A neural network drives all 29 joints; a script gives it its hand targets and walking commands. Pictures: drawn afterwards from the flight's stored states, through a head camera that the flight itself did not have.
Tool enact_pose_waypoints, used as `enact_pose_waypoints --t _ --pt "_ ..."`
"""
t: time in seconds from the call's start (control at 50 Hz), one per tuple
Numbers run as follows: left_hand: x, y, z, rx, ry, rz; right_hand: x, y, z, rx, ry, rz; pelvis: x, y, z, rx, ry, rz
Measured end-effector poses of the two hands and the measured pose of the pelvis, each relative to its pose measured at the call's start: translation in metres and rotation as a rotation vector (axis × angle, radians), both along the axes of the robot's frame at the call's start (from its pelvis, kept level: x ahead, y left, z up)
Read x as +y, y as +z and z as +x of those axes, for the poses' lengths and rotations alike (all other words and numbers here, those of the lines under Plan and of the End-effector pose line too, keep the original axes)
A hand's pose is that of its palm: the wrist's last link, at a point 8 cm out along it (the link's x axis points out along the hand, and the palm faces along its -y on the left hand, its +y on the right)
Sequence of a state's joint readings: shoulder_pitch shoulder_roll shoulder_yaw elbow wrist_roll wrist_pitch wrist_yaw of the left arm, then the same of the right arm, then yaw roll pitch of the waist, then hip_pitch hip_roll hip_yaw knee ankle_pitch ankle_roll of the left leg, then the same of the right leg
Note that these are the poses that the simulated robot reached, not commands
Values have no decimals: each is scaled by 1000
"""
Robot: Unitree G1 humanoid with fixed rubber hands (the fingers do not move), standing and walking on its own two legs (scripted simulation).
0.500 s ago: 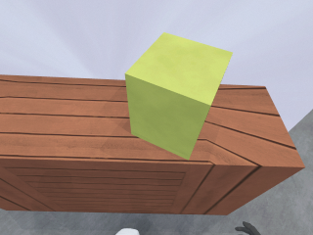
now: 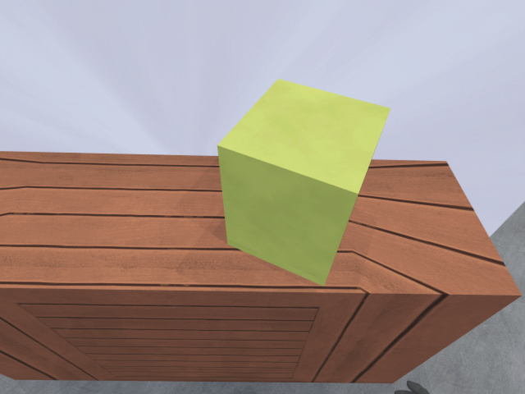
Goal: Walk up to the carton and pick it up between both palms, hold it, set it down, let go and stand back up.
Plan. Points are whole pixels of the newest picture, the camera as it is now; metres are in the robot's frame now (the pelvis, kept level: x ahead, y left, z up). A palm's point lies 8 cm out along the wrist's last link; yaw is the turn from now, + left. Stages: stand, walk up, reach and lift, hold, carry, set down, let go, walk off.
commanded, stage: stand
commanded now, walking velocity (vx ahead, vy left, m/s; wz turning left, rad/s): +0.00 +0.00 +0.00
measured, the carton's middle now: (301, 182) +0.44 -0.04 +0.07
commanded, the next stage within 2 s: none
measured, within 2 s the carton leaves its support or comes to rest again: neither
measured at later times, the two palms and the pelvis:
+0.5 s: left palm out of the picture +0.01 +0.24 -0.13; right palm out of the picture +0.06 -0.25 -0.12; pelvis +0.01 +0.00 +0.00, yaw +0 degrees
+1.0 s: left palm out of the picture +0.00 +0.23 -0.13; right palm out of the picture +0.05 -0.25 -0.12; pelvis +0.01 +0.00 +0.00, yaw +0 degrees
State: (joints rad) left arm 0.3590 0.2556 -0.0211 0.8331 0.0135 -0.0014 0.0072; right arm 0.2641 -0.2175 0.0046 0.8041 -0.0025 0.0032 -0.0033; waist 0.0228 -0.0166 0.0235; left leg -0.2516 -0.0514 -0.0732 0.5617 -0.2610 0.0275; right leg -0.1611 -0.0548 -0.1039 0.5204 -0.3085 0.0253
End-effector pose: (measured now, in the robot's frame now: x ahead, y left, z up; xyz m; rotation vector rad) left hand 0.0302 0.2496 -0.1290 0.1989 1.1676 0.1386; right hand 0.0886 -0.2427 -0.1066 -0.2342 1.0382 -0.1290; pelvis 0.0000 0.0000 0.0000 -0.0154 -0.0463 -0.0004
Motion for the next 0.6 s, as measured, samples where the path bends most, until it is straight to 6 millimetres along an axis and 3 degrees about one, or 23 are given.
enact_pose_waypoints --t 0.12,0.28,0.6 --pt "0 -1 4 12 -3 -4 -3 -3 -14 42 -22 -7 2 1 2 4 1 2" --pt "-2 -4 -5 65 7 -6 -4 -6 -28 93 -40 -8 2 2 6 5 0 5" --pt "-6 -5 -26 136 40 -7 -3 -12 -29 121 -41 -2 1 3 7 8 5 7"
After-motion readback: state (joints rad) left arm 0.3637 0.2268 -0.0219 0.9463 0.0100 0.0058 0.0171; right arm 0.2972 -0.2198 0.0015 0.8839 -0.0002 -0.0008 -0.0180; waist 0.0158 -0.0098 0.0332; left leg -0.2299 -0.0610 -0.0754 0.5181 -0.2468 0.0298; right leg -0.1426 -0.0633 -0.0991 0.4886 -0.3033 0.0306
